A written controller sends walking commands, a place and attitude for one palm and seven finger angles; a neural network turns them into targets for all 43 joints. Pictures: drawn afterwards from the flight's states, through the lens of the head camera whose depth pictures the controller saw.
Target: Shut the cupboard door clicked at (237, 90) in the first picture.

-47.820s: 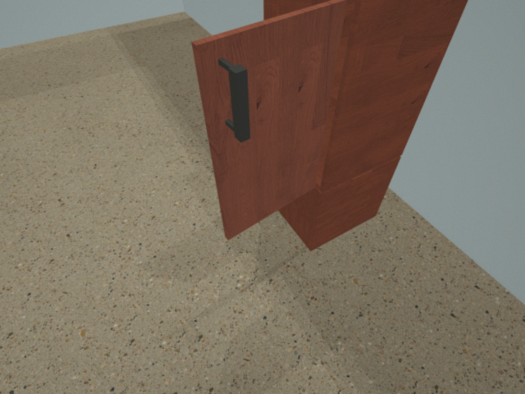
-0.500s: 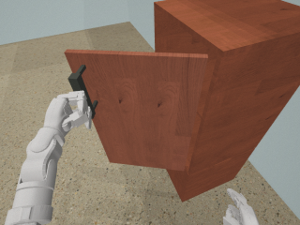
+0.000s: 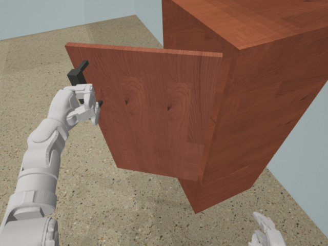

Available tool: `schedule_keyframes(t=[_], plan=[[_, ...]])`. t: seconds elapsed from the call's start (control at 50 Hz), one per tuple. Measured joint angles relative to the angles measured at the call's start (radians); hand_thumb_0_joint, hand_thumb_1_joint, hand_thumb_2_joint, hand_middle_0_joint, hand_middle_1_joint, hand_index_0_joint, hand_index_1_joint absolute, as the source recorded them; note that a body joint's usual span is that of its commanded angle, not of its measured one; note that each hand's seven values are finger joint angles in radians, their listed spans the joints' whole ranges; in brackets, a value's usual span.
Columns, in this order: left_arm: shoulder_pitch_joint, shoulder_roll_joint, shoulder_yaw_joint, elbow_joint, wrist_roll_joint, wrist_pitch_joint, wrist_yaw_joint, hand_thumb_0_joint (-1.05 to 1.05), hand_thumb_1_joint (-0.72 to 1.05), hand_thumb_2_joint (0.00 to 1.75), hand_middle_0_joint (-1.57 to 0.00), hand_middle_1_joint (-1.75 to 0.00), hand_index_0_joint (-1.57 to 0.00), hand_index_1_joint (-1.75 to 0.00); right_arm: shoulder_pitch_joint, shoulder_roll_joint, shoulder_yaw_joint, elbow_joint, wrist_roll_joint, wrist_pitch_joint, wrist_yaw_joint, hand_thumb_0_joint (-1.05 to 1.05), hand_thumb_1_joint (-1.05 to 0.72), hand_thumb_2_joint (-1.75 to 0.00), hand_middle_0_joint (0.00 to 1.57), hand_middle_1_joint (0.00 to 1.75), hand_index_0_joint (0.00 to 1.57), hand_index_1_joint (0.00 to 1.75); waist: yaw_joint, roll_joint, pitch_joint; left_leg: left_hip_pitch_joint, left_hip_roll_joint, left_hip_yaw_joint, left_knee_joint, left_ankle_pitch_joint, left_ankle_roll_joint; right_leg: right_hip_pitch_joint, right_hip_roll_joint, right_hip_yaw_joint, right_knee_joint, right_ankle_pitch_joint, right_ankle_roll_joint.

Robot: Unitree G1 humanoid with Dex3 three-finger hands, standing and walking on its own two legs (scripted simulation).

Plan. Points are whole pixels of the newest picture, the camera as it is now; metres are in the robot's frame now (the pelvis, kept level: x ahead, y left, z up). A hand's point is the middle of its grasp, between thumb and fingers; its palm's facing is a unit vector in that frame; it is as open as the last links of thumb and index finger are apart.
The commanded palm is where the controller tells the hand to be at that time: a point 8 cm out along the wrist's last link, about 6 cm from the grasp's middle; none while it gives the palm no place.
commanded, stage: push the door shut along its arc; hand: left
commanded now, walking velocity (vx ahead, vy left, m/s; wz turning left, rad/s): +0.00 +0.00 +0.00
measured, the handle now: (88, 91) +0.46 +0.22 +0.15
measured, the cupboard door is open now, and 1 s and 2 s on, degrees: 56 43 23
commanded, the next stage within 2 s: pull the fist back off the door in 1.42 s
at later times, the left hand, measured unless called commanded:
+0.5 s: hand (113, 92) +0.44 +0.14 +0.16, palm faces -0.30 -0.95 -0.02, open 3.1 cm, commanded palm +0.43 +0.20 +0.15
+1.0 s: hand (131, 81) +0.48 +0.10 +0.16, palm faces -0.40 -0.92 -0.02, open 3.1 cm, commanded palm +0.49 +0.15 +0.15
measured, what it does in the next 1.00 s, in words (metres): stands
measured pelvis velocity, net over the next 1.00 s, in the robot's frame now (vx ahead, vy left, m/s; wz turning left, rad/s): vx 0.01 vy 0.01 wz -0.02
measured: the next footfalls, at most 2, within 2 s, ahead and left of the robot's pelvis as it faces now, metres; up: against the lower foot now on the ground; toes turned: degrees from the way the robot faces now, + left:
none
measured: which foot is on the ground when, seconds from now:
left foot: down 0.00-1.00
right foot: down 0.00-1.00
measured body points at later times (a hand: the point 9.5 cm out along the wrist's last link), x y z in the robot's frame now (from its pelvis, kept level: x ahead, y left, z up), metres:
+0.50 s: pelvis +0.01 +0.02 +0.00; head +0.04 +0.00 +0.45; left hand +0.45 +0.20 +0.16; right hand +0.11 -0.25 -0.11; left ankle -0.03 +0.10 -0.73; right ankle +0.01 -0.07 -0.73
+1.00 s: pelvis +0.01 +0.01 -0.01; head +0.06 +0.00 +0.44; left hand +0.50 +0.16 +0.16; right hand +0.06 -0.27 -0.13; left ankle -0.03 +0.10 -0.73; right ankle +0.01 -0.07 -0.73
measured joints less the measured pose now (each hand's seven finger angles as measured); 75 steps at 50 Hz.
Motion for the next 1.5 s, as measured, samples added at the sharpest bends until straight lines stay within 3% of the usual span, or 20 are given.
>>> schedule_keyframes(t=[0.2,0.36,0.94,1.1,1.5], plan=[[-0.13,0.021,-0.025,0.148,0.007,-0.048,-0.038,0.01,0.9,0.9,-1.31,-1.5,-1.3,-1.5,0.02,-0.008,-0.004,0.018,-0.002,0.003,0.002,0.01,-0.9,-0.9,0.2,0.3,0.2,0.3,-0.014,-0.01,0.007,-0.038,-0.007,-0.002,0.014,0.0,0.006,-0.035,-0.007,-0.003,0.012,-0.001,0.006],[-0.214,0.0,-0.059,0.236,0.016,-0.08,-0.061,0.01,0.9,0.9,-1.3,-1.5,-1.3,-1.5,0.035,-0.008,-0.005,0.029,-0.012,0.004,0.01,0.01,-0.9,-0.9,0.2,0.3,0.2,0.3,-0.031,-0.007,-0.01,-0.058,-0.015,0.006,0.011,0.0,0.016,-0.06,-0.016,0.006,0.018,-0.004,0.015],[-0.477,0.002,-0.059,0.553,0.061,-0.166,-0.102,0.01,0.9,0.92,-1.3,-1.5,-1.3,-1.5,0.106,-0.017,-0.031,0.07,-0.046,0.031,0.021,0.01,-0.9,-0.9,0.2,0.3,0.2,0.3,-0.089,-0.014,-0.033,-0.136,-0.014,0.029,0.048,-0.027,0.021,-0.149,-0.013,0.026,0.066,-0.029,0.02],[-0.568,0.02,-0.088,0.635,0.064,-0.172,-0.108,-0.01,0.94,0.95,-1.3,-1.5,-1.3,-1.5,0.106,-0.013,-0.028,0.092,-0.051,0.027,0.015,0.01,-0.9,-0.9,0.2,0.3,0.2,0.3,-0.099,-0.021,-0.024,-0.18,-0.011,0.017,0.081,-0.033,0.014,-0.186,-0.011,0.011,0.088,-0.033,0.012],[-0.798,0.114,-0.077,0.807,0.094,-0.17,-0.139,-0.02,0.98,0.97,-1.3,-1.5,-1.3,-1.5,0.111,-0.029,-0.034,0.129,-0.064,0.023,0.014,0.0,-0.9,-0.9,0.2,0.3,0.2,0.3,-0.175,-0.029,-0.023,-0.348,0.009,0.014,0.193,-0.07,0.001,-0.343,0.007,0.0,0.17,-0.051,-0.003]])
